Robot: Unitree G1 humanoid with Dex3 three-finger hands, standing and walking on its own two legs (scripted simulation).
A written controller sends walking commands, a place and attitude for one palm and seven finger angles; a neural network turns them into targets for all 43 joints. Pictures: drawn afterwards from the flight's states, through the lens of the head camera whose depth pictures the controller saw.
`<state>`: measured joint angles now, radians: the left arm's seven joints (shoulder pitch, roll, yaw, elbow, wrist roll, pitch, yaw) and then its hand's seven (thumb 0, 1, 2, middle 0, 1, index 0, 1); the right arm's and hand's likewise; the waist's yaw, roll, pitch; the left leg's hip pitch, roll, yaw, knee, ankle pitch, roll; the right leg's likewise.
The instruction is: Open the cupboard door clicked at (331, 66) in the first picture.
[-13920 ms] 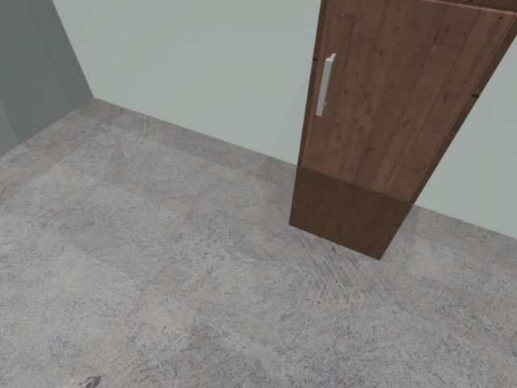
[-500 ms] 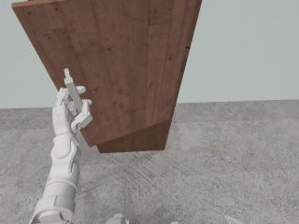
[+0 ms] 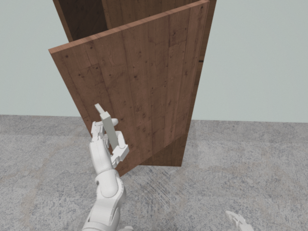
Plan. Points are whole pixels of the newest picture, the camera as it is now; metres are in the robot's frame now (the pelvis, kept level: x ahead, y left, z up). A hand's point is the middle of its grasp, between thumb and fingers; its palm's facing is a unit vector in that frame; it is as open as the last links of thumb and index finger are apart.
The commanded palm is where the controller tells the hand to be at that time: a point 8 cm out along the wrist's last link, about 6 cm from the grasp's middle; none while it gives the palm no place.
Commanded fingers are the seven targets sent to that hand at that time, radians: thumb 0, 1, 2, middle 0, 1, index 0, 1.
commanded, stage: pull the door open along its arc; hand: left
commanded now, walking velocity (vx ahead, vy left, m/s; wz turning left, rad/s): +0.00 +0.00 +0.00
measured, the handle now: (108, 130) +0.36 +0.14 +0.06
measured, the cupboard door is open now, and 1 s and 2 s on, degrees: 39 45 46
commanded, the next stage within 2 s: open thumb and fingers to let go in 0.04 s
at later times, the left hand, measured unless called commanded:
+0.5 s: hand (131, 154) +0.30 +0.07 +0.06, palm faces +0.40 -0.92 -0.01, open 9.2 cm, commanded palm +0.26 +0.11 +0.06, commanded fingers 0.00 -0.43 0.33 -0.31 -1.21 -0.31 -1.21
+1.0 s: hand (133, 155) +0.30 +0.07 +0.06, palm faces +0.33 -0.94 +0.00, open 15.0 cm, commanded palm +0.25 +0.12 +0.06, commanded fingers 0.00 -0.50 0.30 -0.15 -0.30 -0.15 -0.30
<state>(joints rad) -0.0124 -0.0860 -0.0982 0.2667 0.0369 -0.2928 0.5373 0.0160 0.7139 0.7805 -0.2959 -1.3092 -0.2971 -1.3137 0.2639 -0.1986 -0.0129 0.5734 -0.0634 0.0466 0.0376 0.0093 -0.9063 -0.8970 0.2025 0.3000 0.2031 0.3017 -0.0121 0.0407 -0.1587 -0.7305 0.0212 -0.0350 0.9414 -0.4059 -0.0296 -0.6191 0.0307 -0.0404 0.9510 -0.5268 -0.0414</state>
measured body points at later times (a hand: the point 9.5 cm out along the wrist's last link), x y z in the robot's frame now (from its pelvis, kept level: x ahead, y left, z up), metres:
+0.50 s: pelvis +0.00 -0.01 +0.00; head +0.03 -0.03 +0.44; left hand +0.27 +0.12 +0.06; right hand +0.18 -0.22 -0.11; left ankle +0.03 +0.14 -0.68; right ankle -0.03 -0.09 -0.68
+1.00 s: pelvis -0.01 +0.00 -0.01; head +0.01 -0.01 +0.44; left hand +0.27 +0.12 +0.06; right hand +0.16 -0.22 -0.11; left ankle +0.03 +0.14 -0.68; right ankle -0.03 -0.09 -0.68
